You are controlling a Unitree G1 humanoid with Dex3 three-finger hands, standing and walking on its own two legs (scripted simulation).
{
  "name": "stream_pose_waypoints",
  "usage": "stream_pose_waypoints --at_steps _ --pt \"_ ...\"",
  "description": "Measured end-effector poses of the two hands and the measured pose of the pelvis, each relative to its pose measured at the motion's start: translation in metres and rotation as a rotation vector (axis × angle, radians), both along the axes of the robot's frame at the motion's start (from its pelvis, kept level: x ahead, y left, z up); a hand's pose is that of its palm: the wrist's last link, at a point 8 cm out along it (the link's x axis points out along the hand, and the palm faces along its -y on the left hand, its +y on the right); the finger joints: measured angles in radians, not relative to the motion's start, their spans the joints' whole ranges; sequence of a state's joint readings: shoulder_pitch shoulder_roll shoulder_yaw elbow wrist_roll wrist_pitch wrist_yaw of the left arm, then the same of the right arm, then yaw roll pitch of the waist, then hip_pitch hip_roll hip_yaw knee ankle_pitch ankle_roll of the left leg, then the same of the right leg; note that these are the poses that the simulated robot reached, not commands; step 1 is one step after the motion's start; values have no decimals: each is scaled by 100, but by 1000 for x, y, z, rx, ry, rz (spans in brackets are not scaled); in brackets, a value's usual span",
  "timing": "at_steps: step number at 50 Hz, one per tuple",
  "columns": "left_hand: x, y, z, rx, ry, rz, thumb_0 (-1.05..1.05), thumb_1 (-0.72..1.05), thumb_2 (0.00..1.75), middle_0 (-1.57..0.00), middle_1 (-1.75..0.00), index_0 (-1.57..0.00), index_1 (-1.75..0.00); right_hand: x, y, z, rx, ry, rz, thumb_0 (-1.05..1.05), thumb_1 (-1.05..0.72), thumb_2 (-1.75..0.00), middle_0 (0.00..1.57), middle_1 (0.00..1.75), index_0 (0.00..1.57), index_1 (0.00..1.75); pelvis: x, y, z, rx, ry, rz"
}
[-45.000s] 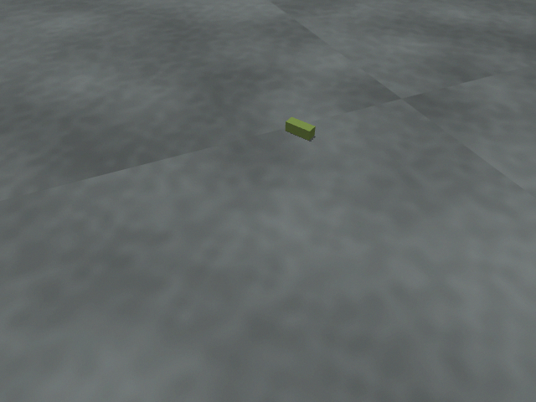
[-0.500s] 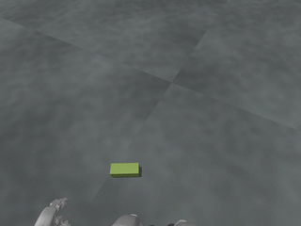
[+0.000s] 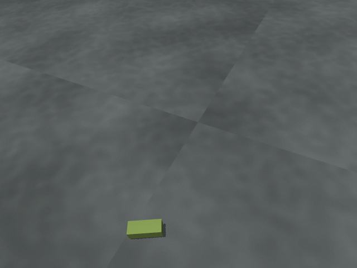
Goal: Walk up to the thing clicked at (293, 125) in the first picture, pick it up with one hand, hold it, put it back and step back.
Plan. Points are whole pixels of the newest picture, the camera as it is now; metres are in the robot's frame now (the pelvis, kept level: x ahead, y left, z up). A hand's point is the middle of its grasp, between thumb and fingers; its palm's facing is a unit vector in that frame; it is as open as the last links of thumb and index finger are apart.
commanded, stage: walk up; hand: left
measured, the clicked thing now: (145, 228) +0.46 +0.24 -0.72
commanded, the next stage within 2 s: stand in 1.66 s
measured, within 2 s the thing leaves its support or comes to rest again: neither
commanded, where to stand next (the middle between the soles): +0.08 +0.00 m, yaw +1 degrees
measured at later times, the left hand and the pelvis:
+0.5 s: hand out of the picture +0.07 +0.35 -0.16, palm faces +0.00 -0.92 -0.39, open 7.4 cm; pelvis +0.00 +0.06 -0.01, yaw +1 degrees
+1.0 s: hand out of the picture +0.10 +0.27 -0.12, palm faces -0.10 -0.89 -0.45, open 7.4 cm; pelvis +0.02 +0.00 +0.00, yaw -4 degrees
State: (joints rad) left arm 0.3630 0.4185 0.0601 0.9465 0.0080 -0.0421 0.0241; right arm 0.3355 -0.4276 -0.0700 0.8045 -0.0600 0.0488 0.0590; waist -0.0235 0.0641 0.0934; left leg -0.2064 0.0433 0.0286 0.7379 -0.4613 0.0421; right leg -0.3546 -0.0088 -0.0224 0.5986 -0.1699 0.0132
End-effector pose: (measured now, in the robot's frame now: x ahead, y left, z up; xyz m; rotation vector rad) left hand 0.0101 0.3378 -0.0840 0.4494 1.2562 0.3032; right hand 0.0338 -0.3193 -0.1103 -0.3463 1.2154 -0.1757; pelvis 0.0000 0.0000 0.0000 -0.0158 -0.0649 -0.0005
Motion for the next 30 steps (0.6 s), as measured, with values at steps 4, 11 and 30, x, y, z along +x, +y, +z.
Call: stream_pose_waypoints --at_steps 4,11,30 --pt "-2 -1 10 45 -29 6 1 90 90 -21 -30 -20 -30 27 11 -16 41 6 47 1 -90 -90 20 30 20 29 -2 3 -2 -9 2 22" --pt "-5 26 25 102 -69 10 1 90 90 -21 -30 -21 -30 55 28 -20 55 -24 75 1 -90 -90 20 30 20 30 -5 24 -3 11 13 37" --pt "75 39 -48 -158 -66 -68 1 90 90 -20 -30 -20 -30 -9 42 34 -187 -3 -37 1 -90 -90 21 30 21 30 -4 53 -7 19 36 -1"
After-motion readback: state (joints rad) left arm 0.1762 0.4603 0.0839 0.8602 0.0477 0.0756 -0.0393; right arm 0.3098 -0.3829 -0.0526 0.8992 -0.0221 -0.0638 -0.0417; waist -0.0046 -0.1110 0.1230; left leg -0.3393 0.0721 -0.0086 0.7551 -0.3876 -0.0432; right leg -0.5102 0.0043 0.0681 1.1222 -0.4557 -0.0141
